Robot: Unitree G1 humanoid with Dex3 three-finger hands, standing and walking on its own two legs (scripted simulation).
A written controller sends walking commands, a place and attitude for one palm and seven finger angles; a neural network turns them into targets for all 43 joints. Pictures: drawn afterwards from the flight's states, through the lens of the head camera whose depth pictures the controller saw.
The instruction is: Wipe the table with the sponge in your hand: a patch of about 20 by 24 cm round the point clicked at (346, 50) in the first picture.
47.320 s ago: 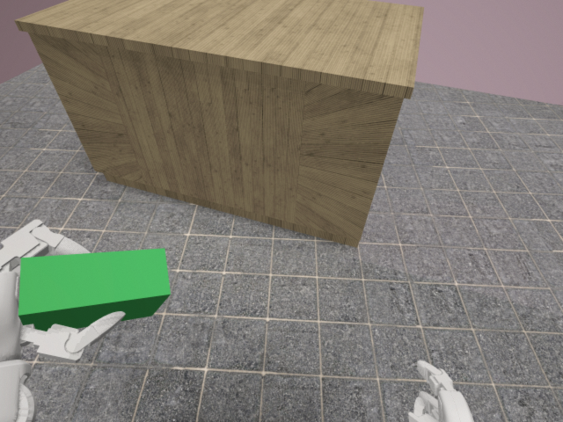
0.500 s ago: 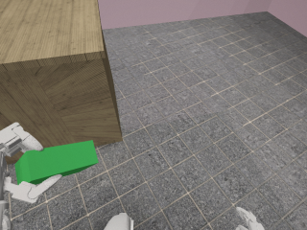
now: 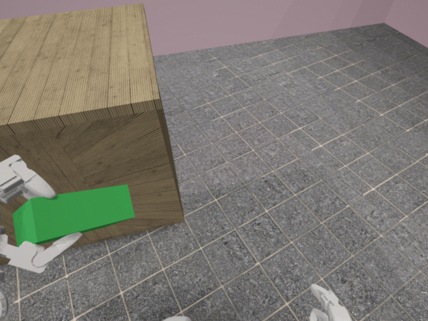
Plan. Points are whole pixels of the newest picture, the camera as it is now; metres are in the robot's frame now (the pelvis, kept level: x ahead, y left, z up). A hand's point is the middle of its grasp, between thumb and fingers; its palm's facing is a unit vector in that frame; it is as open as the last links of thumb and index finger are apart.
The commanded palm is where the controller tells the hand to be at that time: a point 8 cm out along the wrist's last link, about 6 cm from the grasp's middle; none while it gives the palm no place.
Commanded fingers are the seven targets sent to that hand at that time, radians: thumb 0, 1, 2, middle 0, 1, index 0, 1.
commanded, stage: take the last steps up to it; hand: left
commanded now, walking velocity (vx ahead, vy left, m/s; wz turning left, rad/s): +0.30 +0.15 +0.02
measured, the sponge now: (90, 212) +0.24 +0.21 +0.14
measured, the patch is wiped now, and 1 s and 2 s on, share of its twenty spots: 0.75 0.75 0.75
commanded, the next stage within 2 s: come to a stop and stand still in 1.10 s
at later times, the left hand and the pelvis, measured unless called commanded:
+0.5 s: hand (24, 132) +0.33 +0.32 +0.21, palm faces +0.40 -0.80 -0.46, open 9.1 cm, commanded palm +0.28 +0.36 +0.19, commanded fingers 0.00 0.10 1.30 -1.20 -1.60 -1.20 -1.60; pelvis +0.11 +0.09 +0.01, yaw -2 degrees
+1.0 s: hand (25, 96) +0.44 +0.39 +0.20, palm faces +0.40 -0.81 -0.43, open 9.1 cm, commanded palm +0.38 +0.43 +0.19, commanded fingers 0.00 0.10 1.30 -1.20 -1.60 -1.20 -1.60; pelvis +0.21 +0.16 +0.00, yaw -2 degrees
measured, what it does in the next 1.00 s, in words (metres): walks ahead: left foot, then right foot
